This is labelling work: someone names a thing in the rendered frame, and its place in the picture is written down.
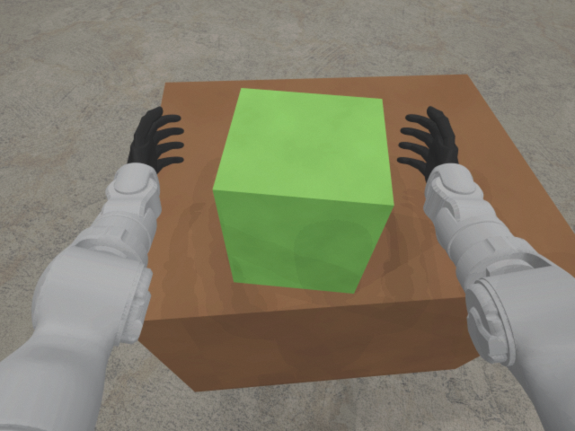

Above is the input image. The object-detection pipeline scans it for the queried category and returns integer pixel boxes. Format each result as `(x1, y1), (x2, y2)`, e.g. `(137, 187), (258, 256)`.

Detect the carton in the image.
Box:
(213, 88), (394, 294)

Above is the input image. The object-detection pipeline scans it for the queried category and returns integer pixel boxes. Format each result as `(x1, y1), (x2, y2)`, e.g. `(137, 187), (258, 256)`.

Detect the left robot hand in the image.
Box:
(127, 106), (184, 174)

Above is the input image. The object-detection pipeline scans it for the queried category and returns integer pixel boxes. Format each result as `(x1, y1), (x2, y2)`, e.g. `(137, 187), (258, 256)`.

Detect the robot right forearm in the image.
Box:
(423, 163), (575, 292)

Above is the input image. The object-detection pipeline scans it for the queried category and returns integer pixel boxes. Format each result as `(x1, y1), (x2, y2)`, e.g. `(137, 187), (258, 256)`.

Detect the right robot hand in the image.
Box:
(397, 106), (459, 183)

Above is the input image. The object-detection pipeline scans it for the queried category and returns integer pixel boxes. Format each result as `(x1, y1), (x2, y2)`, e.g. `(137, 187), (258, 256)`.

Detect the robot right upper arm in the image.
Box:
(465, 266), (575, 431)

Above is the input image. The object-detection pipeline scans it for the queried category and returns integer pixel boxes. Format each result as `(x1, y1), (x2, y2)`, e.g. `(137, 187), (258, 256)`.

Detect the robot left forearm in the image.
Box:
(31, 163), (162, 329)

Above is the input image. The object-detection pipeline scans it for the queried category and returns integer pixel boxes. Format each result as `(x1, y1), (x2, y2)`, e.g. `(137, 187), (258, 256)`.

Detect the pedestal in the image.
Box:
(138, 75), (575, 392)

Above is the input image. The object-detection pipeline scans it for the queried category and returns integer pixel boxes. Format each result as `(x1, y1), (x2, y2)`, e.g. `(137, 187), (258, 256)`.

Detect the robot left upper arm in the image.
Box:
(0, 246), (153, 431)

